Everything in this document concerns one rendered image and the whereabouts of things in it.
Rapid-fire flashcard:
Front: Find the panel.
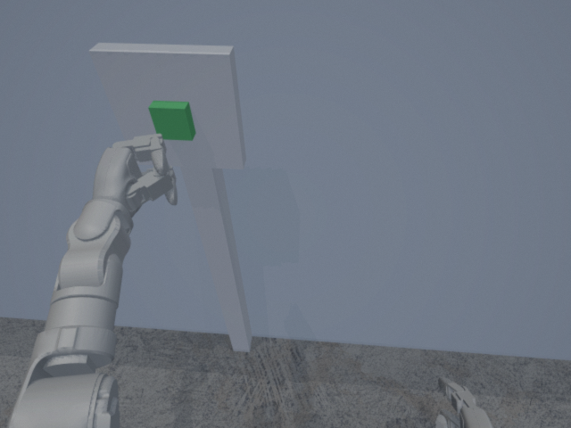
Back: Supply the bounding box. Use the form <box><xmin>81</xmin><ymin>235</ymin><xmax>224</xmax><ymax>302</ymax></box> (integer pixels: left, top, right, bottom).
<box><xmin>89</xmin><ymin>43</ymin><xmax>252</xmax><ymax>352</ymax></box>

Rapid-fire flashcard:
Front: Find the robot left forearm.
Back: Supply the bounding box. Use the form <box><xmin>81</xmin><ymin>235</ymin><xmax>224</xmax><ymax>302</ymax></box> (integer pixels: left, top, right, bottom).
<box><xmin>7</xmin><ymin>198</ymin><xmax>134</xmax><ymax>428</ymax></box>

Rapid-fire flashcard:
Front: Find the left robot upper arm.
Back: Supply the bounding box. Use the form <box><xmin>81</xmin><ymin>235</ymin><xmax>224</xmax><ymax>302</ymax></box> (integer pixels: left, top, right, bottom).
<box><xmin>12</xmin><ymin>373</ymin><xmax>120</xmax><ymax>428</ymax></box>

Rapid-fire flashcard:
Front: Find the button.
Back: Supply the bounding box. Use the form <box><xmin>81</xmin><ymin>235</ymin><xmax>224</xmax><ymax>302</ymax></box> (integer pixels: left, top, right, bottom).
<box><xmin>148</xmin><ymin>101</ymin><xmax>196</xmax><ymax>141</ymax></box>

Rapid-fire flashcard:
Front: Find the left robot hand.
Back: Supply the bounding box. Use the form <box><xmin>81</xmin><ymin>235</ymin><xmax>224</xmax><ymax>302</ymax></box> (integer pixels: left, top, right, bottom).
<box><xmin>92</xmin><ymin>134</ymin><xmax>178</xmax><ymax>218</ymax></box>

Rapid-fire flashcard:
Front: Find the right robot hand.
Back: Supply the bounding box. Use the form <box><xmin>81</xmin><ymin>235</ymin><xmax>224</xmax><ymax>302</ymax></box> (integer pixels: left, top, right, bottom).
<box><xmin>434</xmin><ymin>377</ymin><xmax>493</xmax><ymax>428</ymax></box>

